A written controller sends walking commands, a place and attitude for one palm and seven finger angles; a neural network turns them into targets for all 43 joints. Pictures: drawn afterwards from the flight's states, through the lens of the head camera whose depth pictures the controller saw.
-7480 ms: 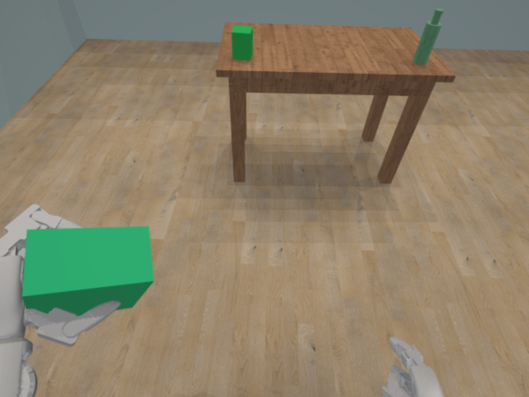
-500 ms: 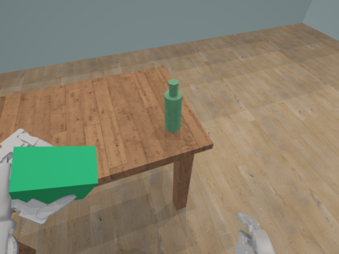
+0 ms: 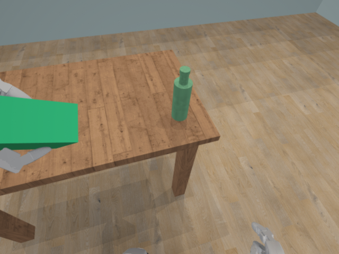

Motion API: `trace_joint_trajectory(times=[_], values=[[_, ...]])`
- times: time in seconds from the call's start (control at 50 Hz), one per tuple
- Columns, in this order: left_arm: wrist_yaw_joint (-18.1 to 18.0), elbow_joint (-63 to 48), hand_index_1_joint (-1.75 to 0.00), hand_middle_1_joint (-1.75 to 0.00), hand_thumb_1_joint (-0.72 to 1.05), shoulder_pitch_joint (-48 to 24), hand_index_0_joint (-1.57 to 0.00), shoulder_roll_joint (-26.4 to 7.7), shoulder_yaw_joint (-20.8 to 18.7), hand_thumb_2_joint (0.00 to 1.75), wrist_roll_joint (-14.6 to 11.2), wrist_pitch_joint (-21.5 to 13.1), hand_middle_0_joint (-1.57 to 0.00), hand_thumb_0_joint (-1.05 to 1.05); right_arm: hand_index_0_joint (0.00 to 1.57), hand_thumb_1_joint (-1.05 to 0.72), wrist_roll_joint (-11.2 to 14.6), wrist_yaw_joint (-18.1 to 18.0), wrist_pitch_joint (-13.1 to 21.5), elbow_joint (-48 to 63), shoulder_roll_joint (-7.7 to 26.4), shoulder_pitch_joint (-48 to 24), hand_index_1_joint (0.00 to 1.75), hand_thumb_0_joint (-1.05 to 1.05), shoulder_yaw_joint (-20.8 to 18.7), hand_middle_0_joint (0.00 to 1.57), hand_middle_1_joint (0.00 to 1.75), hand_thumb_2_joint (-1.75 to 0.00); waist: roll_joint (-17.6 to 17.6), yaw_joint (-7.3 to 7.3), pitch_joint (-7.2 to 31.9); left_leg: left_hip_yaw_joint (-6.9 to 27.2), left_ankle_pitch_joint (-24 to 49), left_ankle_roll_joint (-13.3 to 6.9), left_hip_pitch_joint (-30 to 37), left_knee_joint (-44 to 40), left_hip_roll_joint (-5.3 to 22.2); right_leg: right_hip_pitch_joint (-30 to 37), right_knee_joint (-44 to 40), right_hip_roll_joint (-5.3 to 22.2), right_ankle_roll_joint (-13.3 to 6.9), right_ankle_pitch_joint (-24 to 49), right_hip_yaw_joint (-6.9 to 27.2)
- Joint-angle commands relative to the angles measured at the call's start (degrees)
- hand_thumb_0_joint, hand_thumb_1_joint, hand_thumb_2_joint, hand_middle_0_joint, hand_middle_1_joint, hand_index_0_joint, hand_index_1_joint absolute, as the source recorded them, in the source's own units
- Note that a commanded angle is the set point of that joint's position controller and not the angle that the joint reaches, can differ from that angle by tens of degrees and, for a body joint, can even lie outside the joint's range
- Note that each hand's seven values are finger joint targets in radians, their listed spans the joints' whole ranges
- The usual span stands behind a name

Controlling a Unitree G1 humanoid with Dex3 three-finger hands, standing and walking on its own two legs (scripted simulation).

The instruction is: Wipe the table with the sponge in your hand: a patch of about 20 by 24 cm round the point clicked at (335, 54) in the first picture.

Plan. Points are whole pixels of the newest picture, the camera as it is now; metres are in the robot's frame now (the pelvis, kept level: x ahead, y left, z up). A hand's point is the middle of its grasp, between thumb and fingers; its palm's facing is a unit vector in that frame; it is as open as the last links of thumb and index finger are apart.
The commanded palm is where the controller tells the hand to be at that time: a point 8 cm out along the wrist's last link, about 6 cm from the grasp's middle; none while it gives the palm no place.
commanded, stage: look again from close up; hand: left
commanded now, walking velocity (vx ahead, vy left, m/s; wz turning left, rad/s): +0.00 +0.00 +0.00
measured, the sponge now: (41, 128) +0.27 +0.26 +0.18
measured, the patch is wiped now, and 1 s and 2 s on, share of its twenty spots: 0.00 0.00 0.00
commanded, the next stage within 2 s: shuffle to correct the standing spot in 0.22 s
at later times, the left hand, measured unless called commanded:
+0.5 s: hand (18, 113) +0.29 +0.31 +0.19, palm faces +0.38 -0.85 -0.36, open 10.5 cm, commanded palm +0.22 +0.35 +0.18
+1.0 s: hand (26, 126) +0.28 +0.30 +0.17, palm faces +0.35 -0.83 -0.44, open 10.5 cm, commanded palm +0.23 +0.34 +0.18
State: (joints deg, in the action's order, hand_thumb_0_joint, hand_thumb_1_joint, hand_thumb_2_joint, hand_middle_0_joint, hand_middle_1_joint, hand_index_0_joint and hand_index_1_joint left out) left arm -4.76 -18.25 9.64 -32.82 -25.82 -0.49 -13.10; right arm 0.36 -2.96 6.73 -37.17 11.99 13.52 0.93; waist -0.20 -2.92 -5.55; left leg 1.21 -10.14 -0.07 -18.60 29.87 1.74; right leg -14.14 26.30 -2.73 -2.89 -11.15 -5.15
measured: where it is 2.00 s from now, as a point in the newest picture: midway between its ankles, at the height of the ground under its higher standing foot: outside the picture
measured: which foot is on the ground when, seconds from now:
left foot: down 0.00-1.00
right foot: down 0.00-1.00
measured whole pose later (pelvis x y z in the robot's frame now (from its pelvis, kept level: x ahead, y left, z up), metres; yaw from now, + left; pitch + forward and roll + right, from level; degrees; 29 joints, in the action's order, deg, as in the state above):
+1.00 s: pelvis +0.07 +0.06 -0.01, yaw +0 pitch +0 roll -2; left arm -4.8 -24.5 25.9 -23.3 -21.2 -1.5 -14.4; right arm 0.6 -0.9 3.7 -32.9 12.1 13.8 0.2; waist 1.0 0.8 1.6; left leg -1.0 -19.2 -4.8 -17.3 35.9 -3.2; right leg -12.5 32.0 2.5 2.0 -19.8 -3.2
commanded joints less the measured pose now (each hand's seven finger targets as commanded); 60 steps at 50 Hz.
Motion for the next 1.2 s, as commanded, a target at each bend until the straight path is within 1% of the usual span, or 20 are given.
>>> trace_joint_trajectory(times=[0.0,0.08,0.16,0.2,0.24,0.32,0.42,0.5,0.52,0.58,0.6,0.7,0.76,0.9,0.92,0.98,1.04,1.1,1.14,1.18], values=[[1.74,-6.16,-1.60,-1.60,0.10,13.26,-1.20,6.38,1.99,1.30,-3.80,-3.30,-1.20,0.00,0.20,-0.90,1.23,2.26,4.50,10.14,5.97,-3.40,0.30,0.00,-3.33,0.20,0.30,-0.90,1.12,-0.69,16.27,-0.65,1.82,-1.66,8.00,-4.96,0.29,7.46,-5.28,9.79,3.90,6.24,11.77],[0.88,-19.23,-1.60,-1.60,0.10,13.72,-1.20,4.95,3.87,1.30,-2.16,-2.62,-1.20,0.00,0.20,-0.90,0.84,2.61,4.47,12.25,5.99,-6.27,0.30,0.00,-2.34,0.20,0.30,-0.90,-0.80,0.51,12.54,2.03,-3.96,-2.14,6.64,-8.88,2.69,3.99,-6.19,6.33,3.21,-3.47,7.59],[-1.24,-21.58,-1.60,-1.60,0.10,5.60,-1.20,-1.73,-4.19,1.30,-0.53,-3.64,-1.20,0.00,0.20,-0.90,-0.22,0.78,4.29,13.26,6.37,-7.75,0.30,0.00,-1.90,0.20,0.30,-0.90,1.00,1.07,9.77,6.40,-12.98,-2.72,0.87,-13.88,4.48,5.40,-3.22,4.18,2.35,-4.47,6.13],[-1.93,-23.51,-1.60,-1.60,0.10,-0.08,-1.20,-6.77,-8.00,1.30,-0.07,-4.20,-1.20,0.00,0.20,-0.90,-0.42,0.08,3.94,13.23,6.41,-8.03,0.30,0.00,-1.65,0.20,0.30,-0.90,5.93,1.28,9.67,7.15,-12.63,-3.14,-0.65,-14.65,5.14,7.15,-0.49,3.66,2.29,-1.72,5.63],[-1.76,-22.66,-1.60,-1.60,0.10,-2.81,-1.20,-3.73,-5.00,1.30,-0.45,-4.48,-1.20,0.00,0.20,-0.90,-0.47,-0.13,4.20,13.62,5.51,-6.84,0.30,0.00,-1.56,0.20,0.30,-0.90,12.16,1.19,10.04,7.31,-8.33,-2.87,1.26,-14.09,5.54,6.90,0.28,3.84,1.77,0.23,5.10],[-1.13,-24.24,-1.60,-1.60,0.10,-2.18,-1.20,0.80,-0.03,1.30,-0.47,-4.97,-1.20,0.00,0.20,-0.90,-0.83,1.20,5.37,13.11,5.62,-6.01,0.30,0.00,-1.64,0.20,0.30,-0.90,14.80,1.69,14.97,5.13,12.46,-1.02,10.53,-7.29,4.25,5.06,-0.67,4.08,1.01,4.37,4.43],[-0.70,-20.79,-1.60,-1.60,0.10,11.87,-1.20,6.19,3.03,1.30,-0.68,-3.69,-1.20,0.00,0.20,-0.90,-0.68,3.53,4.04,12.66,6.56,-4.37,0.30,0.00,-2.89,0.20,0.30,-0.90,7.25,2.20,18.25,4.91,24.62,-0.04,13.49,-2.22,4.15,4.13,0.08,4.29,0.72,5.82,2.58],[-0.97,-16.08,-1.60,-1.60,0.10,15.68,-1.20,0.85,-3.39,1.30,-1.36,-2.78,-1.20,0.00,0.20,-0.90,-0.03,3.06,1.11,12.86,7.16,-5.13,0.30,0.00,-3.16,0.20,0.30,-0.90,2.78,2.26,15.39,5.07,18.34,0.10,7.71,-3.06,4.06,4.13,2.33,4.68,0.85,5.56,1.82],[-0.77,-16.14,-1.60,-1.60,0.10,14.41,-1.20,2.48,-2.01,1.30,-1.82,-2.90,-1.20,0.00,0.20,-0.90,-0.11,2.77,0.41,13.30,6.77,-5.07,0.30,0.00,-3.03,0.20,0.30,-0.90,2.14,2.58,14.67,5.72,17.56,0.39,6.39,-3.05,4.03,4.30,2.82,5.11,0.52,4.85,1.84],[-0.73,-18.11,-1.60,-1.60,0.10,8.88,-1.20,-0.51,-3.43,1.30,-1.93,-3.36,-1.20,0.00,0.20,-0.90,-0.03,1.85,-0.44,14.09,6.89,-5.70,0.30,0.00,-3.08,0.20,0.30,-0.90,3.71,2.86,12.83,6.51,13.76,0.12,5.25,-4.51,4.38,2.95,4.58,5.15,0.70,1.78,2.05],[-0.72,-20.47,-1.60,-1.60,0.10,7.05,-1.20,-2.51,-4.43,1.30,-1.73,-3.73,-1.20,0.00,0.20,-0.90,0.16,1.77,-0.17,14.15,6.86,-6.29,0.30,0.00,-2.84,0.20,0.30,-0.90,6.87,2.84,12.48,6.72,15.20,-0.09,6.17,-5.31,4.37,1.97,5.71,4.67,1.06,0.82,1.09],[-0.91,-25.81,-1.60,-1.60,0.10,5.22,-1.20,-1.11,-1.18,1.30,-1.36,-4.47,-1.20,0.00,0.20,-0.90,0.10,2.05,1.78,14.30,6.88,-6.12,0.30,0.00,-2.70,0.20,0.30,-0.90,10.87,2.70,14.78,5.57,20.78,-0.32,8.86,-2.47,3.40,4.52,3.02,5.22,0.48,3.56,1.07],[-1.38,-23.65,-1.60,-1.60,0.10,8.15,-1.20,0.51,-0.47,1.30,-1.40,-4.47,-1.20,0.00,0.20,-0.90,0.05,2.20,1.89,13.63,7.45,-5.31,0.30,0.00,-3.30,0.20,0.30,-0.90,5.59,2.69,16.00,4.82,17.44,0.26,5.34,0.32,2.05,8.22,3.47,7.31,-0.98,8.53,3.87],[-1.62,-16.82,-1.60,-1.60,0.10,13.30,-1.20,-1.14,-4.39,1.30,-2.07,-4.32,-1.20,0.00,0.20,-0.90,0.67,1.49,-0.23,12.76,7.35,-5.04,0.30,0.00,-3.71,0.20,0.30,-0.90,3.88,2.95,12.46,5.84,3.44,-1.46,-0.14,-2.44,1.88,5.88,3.86,7.79,-0.65,3.28,4.30],[-1.47,-15.74,-1.60,-1.60,0.10,13.06,-1.20,0.88,-2.85,1.30,-2.22,-4.36,-1.20,0.00,0.20,-0.90,0.55,1.30,-0.54,12.95,6.95,-5.14,0.30,0.00,-3.54,0.20,0.30,-0.90,3.17,3.04,11.66,5.72,1.02,-1.84,-1.23,-2.41,1.82,5.81,3.24,7.98,-0.66,2.50,4.15],[-1.33,-16.17,-1.60,-1.60,0.10,10.49,-1.20,0.55,-2.49,1.30,-2.19,-4.43,-1.20,0.00,0.20,-0.90,0.74,0.96,-0.52,13.06,7.09,-5.29,0.30,0.00,-3.83,0.20,0.30,-0.90,-0.60,3.37,11.17,4.54,-0.99,-2.66,-2.02,-0.34,0.53,5.77,1.64,9.91,-1.58,3.17,7.43],[-1.34,-18.40,-1.60,-1.60,0.10,8.52,-1.20,1.23,-0.62,1.30,-1.98,-4.61,-1.20,0.00,0.20,-0.90,0.78,0.74,0.01,13.14,7.22,-6.08,0.30,0.00,-3.72,0.20,0.30,-0.90,1.38,3.58,10.39,4.15,-0.31,-2.85,-0.30,-0.19,0.18,3.58,1.78,10.71,-1.76,2.93,8.42],[-1.47,-21.60,-1.60,-1.60,0.10,6.95,-1.20,-0.52,-1.27,1.30,-1.55,-4.79,-1.20,0.00,0.20,-0.90,0.79,0.86,0.94,12.97,7.62,-6.34,0.30,0.00,-3.66,0.20,0.30,-0.90,7.91,3.25,11.06,6.67,4.40,-3.35,1.09,-4.05,2.17,4.23,6.07,7.54,0.25,4.60,3.79],[-1.78,-22.35,-1.60,-1.60,0.10,6.88,-1.20,0.25,-0.84,1.30,-1.24,-4.88,-1.20,0.00,0.20,-0.90,0.48,0.90,1.39,13.27,7.38,-6.37,0.30,0.00,-3.68,0.20,0.30,-0.90,8.74,2.94,11.86,7.20,7.64,-3.35,1.92,-3.85,2.68,5.33,5.55,6.62,0.59,4.58,2.56],[-1.96,-20.70,-1.60,-1.60,0.10,8.49,-1.20,0.19,-1.54,1.30,-1.37,-4.71,-1.20,0.00,0.20,-0.90,0.53,1.07,1.31,13.10,7.39,-5.99,0.30,0.00,-3.82,0.20,0.30,-0.90,4.37,2.79,12.76,5.35,8.32,-3.22,0.43,-0.92,1.67,8.24,3.19,7.79,-0.15,7.38,4.15]])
